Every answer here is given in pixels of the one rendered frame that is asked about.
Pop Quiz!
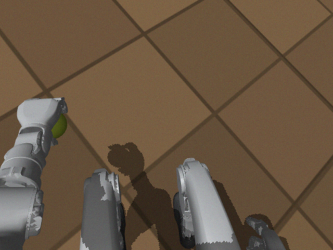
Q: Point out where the left robot arm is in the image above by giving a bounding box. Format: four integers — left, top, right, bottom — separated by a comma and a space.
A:
0, 123, 52, 250

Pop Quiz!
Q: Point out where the left robot hand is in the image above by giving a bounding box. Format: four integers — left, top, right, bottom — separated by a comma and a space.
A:
17, 97, 68, 146

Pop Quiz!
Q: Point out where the ball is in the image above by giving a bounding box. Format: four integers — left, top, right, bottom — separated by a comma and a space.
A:
52, 113, 67, 139

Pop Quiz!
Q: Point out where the right robot foot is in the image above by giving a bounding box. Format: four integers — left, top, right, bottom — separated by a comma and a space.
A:
173, 192, 196, 249

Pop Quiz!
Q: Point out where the right robot hand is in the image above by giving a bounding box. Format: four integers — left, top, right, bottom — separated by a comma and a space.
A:
246, 217, 286, 250

